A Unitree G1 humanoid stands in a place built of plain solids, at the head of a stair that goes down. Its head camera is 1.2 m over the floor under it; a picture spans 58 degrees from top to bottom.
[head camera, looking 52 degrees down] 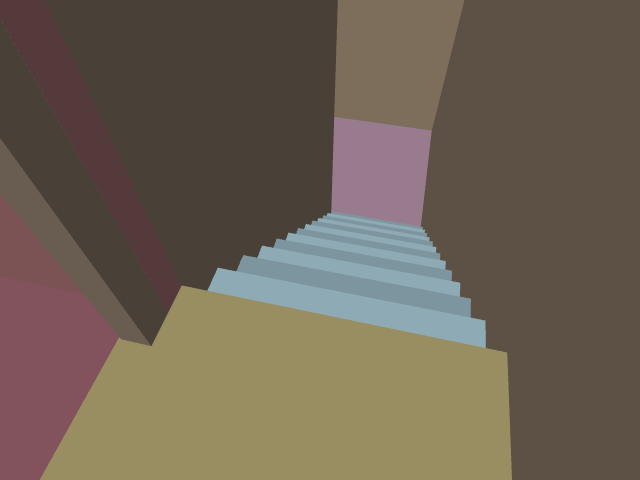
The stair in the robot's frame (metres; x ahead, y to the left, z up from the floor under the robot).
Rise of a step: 0.20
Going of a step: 0.21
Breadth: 1.02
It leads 13 degrees to the right of straight ahead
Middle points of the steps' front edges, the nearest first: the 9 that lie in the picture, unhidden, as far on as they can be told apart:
0.64 -0.05 0.00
0.85 -0.10 -0.20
1.05 -0.15 -0.40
1.26 -0.19 -0.61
1.47 -0.24 -0.81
1.68 -0.29 -1.01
1.89 -0.34 -1.22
2.10 -0.39 -1.42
2.31 -0.43 -1.62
